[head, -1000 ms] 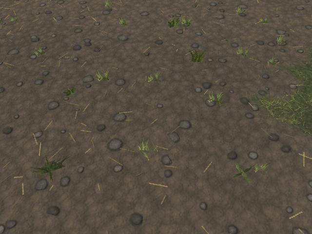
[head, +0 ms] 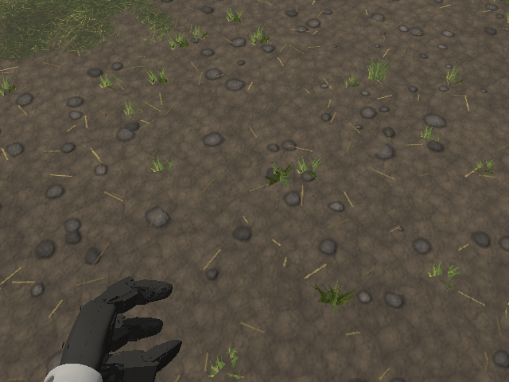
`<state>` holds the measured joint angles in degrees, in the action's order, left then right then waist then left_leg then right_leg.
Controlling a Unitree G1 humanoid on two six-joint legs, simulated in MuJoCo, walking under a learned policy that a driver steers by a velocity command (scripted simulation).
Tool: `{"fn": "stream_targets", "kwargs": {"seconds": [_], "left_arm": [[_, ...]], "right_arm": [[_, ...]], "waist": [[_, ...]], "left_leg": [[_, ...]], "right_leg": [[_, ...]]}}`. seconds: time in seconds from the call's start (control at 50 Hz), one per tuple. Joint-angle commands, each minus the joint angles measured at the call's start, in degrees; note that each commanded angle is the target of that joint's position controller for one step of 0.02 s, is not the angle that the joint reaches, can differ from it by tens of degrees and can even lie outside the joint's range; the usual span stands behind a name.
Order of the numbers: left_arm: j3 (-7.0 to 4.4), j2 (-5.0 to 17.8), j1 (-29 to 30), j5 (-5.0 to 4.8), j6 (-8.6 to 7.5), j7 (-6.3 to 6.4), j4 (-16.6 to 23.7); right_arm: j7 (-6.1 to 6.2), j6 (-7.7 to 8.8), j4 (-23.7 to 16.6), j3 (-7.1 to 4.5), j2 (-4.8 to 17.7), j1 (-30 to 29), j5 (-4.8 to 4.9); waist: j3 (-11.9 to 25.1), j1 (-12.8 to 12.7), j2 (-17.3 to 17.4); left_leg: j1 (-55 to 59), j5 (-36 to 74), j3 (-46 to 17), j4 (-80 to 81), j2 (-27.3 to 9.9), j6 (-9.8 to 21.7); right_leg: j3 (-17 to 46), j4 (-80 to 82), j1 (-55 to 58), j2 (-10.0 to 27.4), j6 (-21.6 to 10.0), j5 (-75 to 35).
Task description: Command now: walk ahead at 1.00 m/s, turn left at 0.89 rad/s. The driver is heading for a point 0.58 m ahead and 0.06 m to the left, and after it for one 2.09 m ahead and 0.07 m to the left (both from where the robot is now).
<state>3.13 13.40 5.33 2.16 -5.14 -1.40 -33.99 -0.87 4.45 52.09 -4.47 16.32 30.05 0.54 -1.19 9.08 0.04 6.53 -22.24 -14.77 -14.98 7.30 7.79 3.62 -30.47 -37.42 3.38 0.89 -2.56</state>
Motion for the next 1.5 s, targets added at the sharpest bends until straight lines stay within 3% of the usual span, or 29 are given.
{"fn": "stream_targets", "kwargs": {"seconds": [0.02, 0.04, 0.06, 0.08, 0.1, 0.14, 0.24, 0.34, 0.4, 0.42, 0.44, 0.46, 0.48, 0.52, 0.56, 0.64, 0.78, 0.9, 0.94, 0.96, 0.98, 1.02, 1.1, 1.26, 1.4, 1.42, 1.46, 1.48, 1.5], "left_arm": [[-4.57, 11.3, -13.08, -0.62, -1.02, 1.88, -0.1], [-6.03, 14.37, -24.81, -0.18, -1.27, 3.01, -2.71], [-7.42, 18.02, -36.88, 1.56, -1.24, 4.08, -4.6], [-8.56, 22.1, -30.69, 2.3, -0.69, 3.33, -4.16], [-8.05, 14.39, -24.54, 1.7, -0.15, 2.84, -2.54], [-6.41, 7.71, -21.81, 1.42, -0.2, 2.33, -4.4], [-5.73, 5.15, -24.03, -1.53, -2.3, 1.36, -10.52], [-7.07, 10.3, -17.38, -2.33, -2.57, 1.94, -9.77], [-8.47, 14.65, -18.25, -3.77, -1.27, 2.11, -8.31], [-8.22, 13.83, -19.1, -3.71, -0.7, 2.03, -8.02], [-7.44, 9.35, -23.7, -2.36, 0.39, 1.83, -9.25], [-6.61, 6.89, -35.43, -2.21, 2.07, 2.65, -7.59], [-6.48, 9.16, -35.33, -1.61, 2.98, 3.4, -7.14], [-5.59, 9.14, -30.97, -0.78, 4.13, 3.78, -8.08], [-5.33, 7.43, -30.93, -0.72, 6.13, 3.03, -9.79], [-6.26, 6.27, -29.52, -1.7, 7.59, 2.54, -9.77], [-6.83, 4.28, -19.84, -1.18, 9.43, 0.3, -5.51], [-7.42, 4.36, -19.95, -1.6, 9.18, -1.13, -2.92], [-8.69, 8.78, -24.42, -1.1, 8.15, -0.53, -3.94], [-10.62, 17.66, -24.32, -0.8, 7.76, 0.22, -2.16], [-11.73, 18.55, -28.64, -0.38, 8.11, 1.1, -2.82], [-10.71, 14.85, -21.7, -1.26, 8.63, 1.9, -2.12], [-10.06, 12.26, -18.7, -2.31, 8.34, 1.31, -0.41], [-11.5, 15.66, -22.21, -1.38, 8.4, 1.21, -0.23], [-10.34, 13.91, -17.01, -1.46, 8.3, 1.01, -0.05], [-9.94, 13.18, -15.93, -2.06, 8.21, 1.27, 0.05], [-8.28, 7.98, -21.88, -1.95, 7.78, 1.66, 0.51], [-9.61, 13.28, -21.32, -0.42, 8.09, 1.95, -0.58], [-9.8, 13.61, -20.49, -0.47, 8.09, 1.85, -1.39]], "right_arm": [[0.57, 0.7, -4.27, -3.21, 14.0, -4.33, -0.39], [0.29, 1.2, -5.39, -3.05, 13.07, -7.44, -0.68], [0.5, 1.72, -7.47, -0.78, 4.12, -8.21, -1.13], [0.58, 1.24, -11.63, 0.76, 1.31, -0.33, 2.37], [1.33, -0.12, -9.2, 0.43, 6.28, -5.91, 0.34], [-0.03, -1.23, -9.84, 0.01, 6.67, -13.65, -1.4], [-1.6, -4.46, -16.5, 1.29, 1.64, -21.14, -2.63], [-4.19, -4.1, -17.54, 1.89, 2.27, -21.24, -2.39], [-3.22, -4.27, -14.58, -0.02, 6.33, -9.66, -3.59], [-2.36, -3.86, -12.11, -0.97, 7.97, -3.22, -4.4], [-1.04, -3.44, -11.76, -1.75, 10.82, -6.65, -3.94], [-0.59, -3.46, -15.58, -2.42, 16.03, -9.25, -3.51], [-0.16, -3.55, -18.04, -2.23, 13.84, -9.31, -1.11], [1.83, -3.73, -18.41, 0.79, 4.92, -17.74, -0.79], [2.38, -2.64, -15.43, 2.64, 1.7, -18.79, -1.54], [1.92, -1.34, -12.47, 1.75, 4.64, -17.57, -2.33], [2.61, -3.64, -13.35, 1.25, 3.12, -18.51, -2.45], [2.56, -4.93, -13.39, -0.41, 6.32, -18.37, -2.19], [2.17, -5.49, -12.85, -0.82, 5.4, -16.23, -2.08], [2.18, -6.06, -16.33, 0.16, 1.59, -16.34, -1.8], [2.49, -6.67, -18.33, 0.47, 2.92, -24.08, -2.63], [2.18, -6.32, -17.46, 0.38, 3.32, -22.06, -1.29], [1.6, -5.9, -16.17, -0.03, 4.86, -20.24, -2.66], [1.96, -5.77, -18.36, 1.09, 5.13, -24.94, -1.72], [2.68, -4.88, -16.69, 1.38, 5.58, -18.75, -0.76], [3.03, -4.54, -16.23, 1.39, 5.44, -17.18, -1.24], [3.41, -4.56, -18.79, 0.51, 12.93, -22.67, -2.15], [2.72, -4.91, -17.13, 0.01, 12.54, -18.28, -1.93], [2.3, -4.84, -16.74, 0.92, 9.06, -18.63, -1.44]], "waist": [[9.0, -12.22, 3.69], [14.87, -18.33, 3.26], [22.97, -20.63, -7.06], [30.36, -12.56, -25.95], [20.32, -13.55, -12.75], [6.94, -13.38, -1.37], [-1.11, -8.01, -5.44], [-0.71, -4.29, -5.14], [6.26, 0.71, -4.33], [9.14, 2.79, -2.3], [6.56, -0.73, 6.53], [16.1, -7.64, 10.87], [27.13, -4.85, 4.58], [18.52, -7.74, -2.15], [10.15, -10.36, -2.04], [9.16, -11.23, 0.44], [5.26, -8.85, 6.31], [5.38, -9.2, 6.16], [2.74, -10.81, -5.03], [-0.9, -9.33, -19.44], [-1.11, -14.4, -12.41], [-1.34, -9.29, -6.71], [5.05, -8.89, -4.55], [4.82, -12.26, -6.99], [5.46, -9.01, -8.0], [4.81, -7.63, -6.62], [4.31, -11.85, 12.9], [5.25, -9.64, 11.44], [3.75, -10.27, 7.3]], "left_leg": [[-12.93, 54.79, -5.97, -19.68, -8.03, 0.4], [-20.55, 47.21, -5.02, -33.58, -5.99, -0.23], [-30.41, 9.09, 0.09, -53.04, -3.04, 0.63], [-45.78, -7.33, 6.2, -67.14, -0.22, -0.89], [-51.88, -0.06, 7.88, -68.88, -5.97, -0.32], [-51.16, 5.92, 9.79, -63.85, -9.44, -1.39], [-51.78, 5.23, 13.12, -55.44, -11.96, -3.57], [-27.44, 28.56, 23.12, -25.39, -5.34, -3.21], [-13.16, 24.6, 22.4, -23.19, -1.62, 1.16], [-4.13, 26.97, 18.53, -19.02, -1.94, 3.11], [-0.02, 49.46, 10.17, -14.64, -9.85, 5.25], [9.58, 98.24, -9.49, -23.69, -27.75, 12.22], [11.16, 97.86, -14.14, -18.86, -32.3, 16.51], [-5.24, 59.32, -9.93, -10.07, -27.67, 14.35], [-20.01, 52.92, -0.89, -5.23, -24.78, 10.42], [-22.34, 58.23, 9.47, -4.02, -22.55, 8.23], [-20.64, 22.07, 16.01, -0.48, -22.48, 5.94], [-18.63, 18.45, 19.63, -7.44, -25.65, 2.03], [-26.77, 6.37, 25.63, -21.77, -20.31, -6.11], [-44.45, -14.59, 27.54, -34.99, -9.33, -11.8], [-46.94, -15.81, 17.02, -45.28, -6.82, -11.58], [-46.18, -3.33, 12.3, -47.41, -8.65, -11.07], [-43.78, 2.21, 12.59, -48.76, -7.38, -11.34], [-41.88, 0.89, 9.55, -33.81, -5.03, -10.77], [-22.4, 3.97, 11.36, -16.29, -4.03, -7.49], [-16.71, 9.92, 10.73, -8.03, -5.25, -6.72], [-10.71, 18.19, -14.48, 1.72, -26.97, 0.85], [-15.17, 25.2, -16.88, -0.57, -29.53, 6.99], [-16.99, 26.1, -12.64, -1.35, -27.07, 7.09]], "right_leg": [[-2.88, 2.79, 32.99, -4.97, -1.59, 5.89], [0.6, -0.05, 46.89, -0.04, -2.68, 12.09], [15.15, -0.72, 60.04, 15.62, -3.96, 28.27], [48.96, 11.95, 66.6, 27.88, -11.12, 40.26], [43.93, 14.41, 58.3, 23.07, -11.08, 48.47], [23.48, 14.69, 43.79, 17.5, -9.19, 28.28], [-1.61, 15.51, 33.42, 13.42, -5.61, -20.24], [-18.0, 12.52, 22.69, 6.67, -2.47, -25.34], [-16.64, -9.38, 24.89, 10.22, -1.67, -36.11], [-15.52, -22.81, 20.62, 8.99, -0.86, -24.33], [-16.6, -41.96, 11.91, -0.04, 0.51, 30.22], [-10.47, -61.45, 4.94, -2.35, 1.83, 44.42], [-2.33, -63.6, 4.47, -1.13, 1.84, 35.98], [-1.86, -55.1, 5.03, 1.35, 1.95, 28.1], [0.76, -44.57, 13.88, 1.66, 1.35, 29.08], [-1.99, -36.66, 17.02, -0.41, -0.46, 26.09], [-5.95, -21.66, 13.92, 0.19, -0.21, 22.95], [-9.94, -6.29, 21.12, -1.98, -2.52, 25.22], [2.3, 11.33, 27.85, 2.39, -5.79, 18.51], [27.83, 13.55, 31.32, 18.06, -12.77, -1.18], [28.1, 13.79, 28.68, 18.52, -18.93, -9.67], [17.48, 12.58, 26.81, 10.43, -15.66, -2.48], [14.46, 9.15, 31.25, 5.24, -13.37, -12.41], [25.31, 7.22, 33.36, 3.72, -13.81, -5.0], [26.91, 3.69, 25.98, 1.13, -9.4, -10.56], [26.05, 2.3, 22.5, -0.65, -7.05, -3.03], [9.83, -13.16, 10.36, -14.94, -1.52, 33.13], [6.68, -23.15, 11.78, -13.66, -0.87, 38.06], [7.41, -27.32, 12.41, -12.06, -0.63, 35.08]]}}
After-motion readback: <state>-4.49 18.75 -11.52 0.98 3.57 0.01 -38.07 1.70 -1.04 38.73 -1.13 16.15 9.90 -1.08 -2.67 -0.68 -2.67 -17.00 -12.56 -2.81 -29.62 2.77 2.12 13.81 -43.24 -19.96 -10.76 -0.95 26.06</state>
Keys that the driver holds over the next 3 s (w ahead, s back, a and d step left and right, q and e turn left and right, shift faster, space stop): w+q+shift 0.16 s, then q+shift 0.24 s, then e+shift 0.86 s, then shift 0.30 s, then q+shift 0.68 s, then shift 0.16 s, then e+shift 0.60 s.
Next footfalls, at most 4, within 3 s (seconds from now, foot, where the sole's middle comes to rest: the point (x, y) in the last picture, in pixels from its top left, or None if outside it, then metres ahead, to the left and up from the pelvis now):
0.04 right None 0.25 -0.16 -0.76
0.44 left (183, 355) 0.54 0.12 -0.77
0.94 right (266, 348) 0.53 -0.10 -0.77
1.44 left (195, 335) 0.59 0.08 -0.77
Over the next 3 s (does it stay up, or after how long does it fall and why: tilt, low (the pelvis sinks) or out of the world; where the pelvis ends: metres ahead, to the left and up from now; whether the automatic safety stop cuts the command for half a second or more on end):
stays up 0.53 0.03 0.02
